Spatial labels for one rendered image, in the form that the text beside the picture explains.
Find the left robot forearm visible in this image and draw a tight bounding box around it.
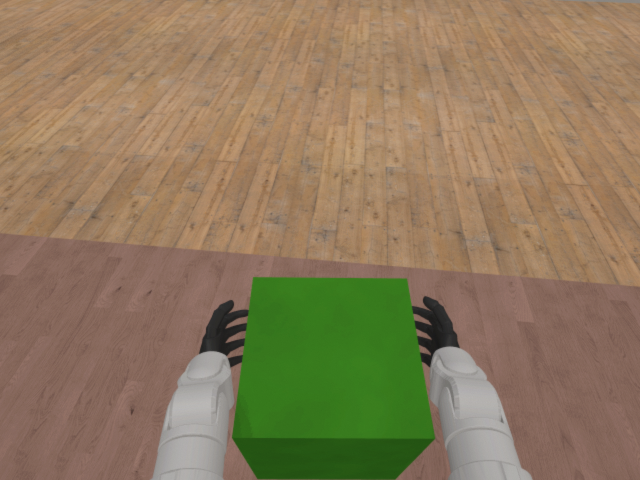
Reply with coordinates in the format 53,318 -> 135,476
150,351 -> 234,480

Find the robot right hand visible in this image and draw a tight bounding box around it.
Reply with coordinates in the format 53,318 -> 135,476
412,296 -> 460,367

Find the robot left hand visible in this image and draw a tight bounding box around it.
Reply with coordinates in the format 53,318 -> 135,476
199,300 -> 249,368

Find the right robot forearm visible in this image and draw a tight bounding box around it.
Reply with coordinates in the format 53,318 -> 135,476
429,347 -> 533,480

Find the carton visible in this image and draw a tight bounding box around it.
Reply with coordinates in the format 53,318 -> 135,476
232,277 -> 435,480

